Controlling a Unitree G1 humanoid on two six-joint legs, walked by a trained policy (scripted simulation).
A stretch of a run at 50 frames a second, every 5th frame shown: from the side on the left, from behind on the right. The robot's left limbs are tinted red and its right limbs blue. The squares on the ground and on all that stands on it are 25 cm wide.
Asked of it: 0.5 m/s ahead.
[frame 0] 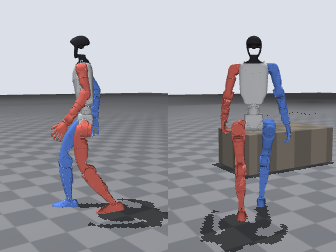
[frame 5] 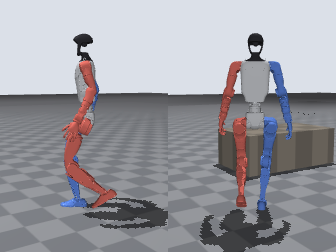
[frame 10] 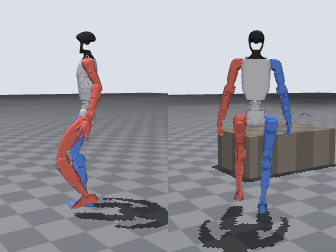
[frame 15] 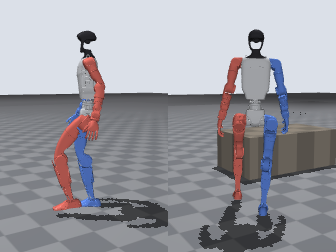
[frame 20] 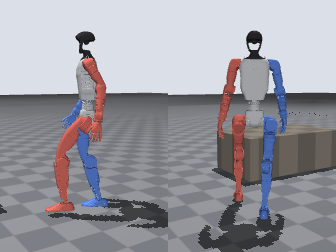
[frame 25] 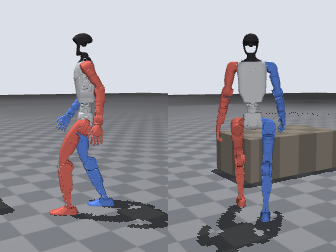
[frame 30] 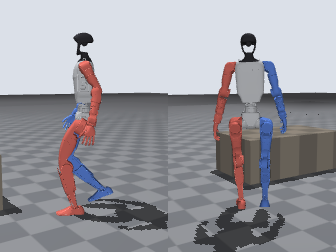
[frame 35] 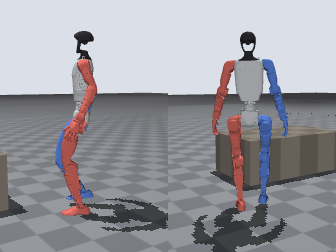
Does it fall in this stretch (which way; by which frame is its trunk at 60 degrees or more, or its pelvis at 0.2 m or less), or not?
no
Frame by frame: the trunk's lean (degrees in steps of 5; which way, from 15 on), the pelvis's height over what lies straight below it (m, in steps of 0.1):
0: 5, 0.7
5: 5, 0.8
10: 0, 0.8
15: 0, 0.8
20: 0, 0.8
25: 5, 0.8
30: 0, 0.8
35: 5, 0.8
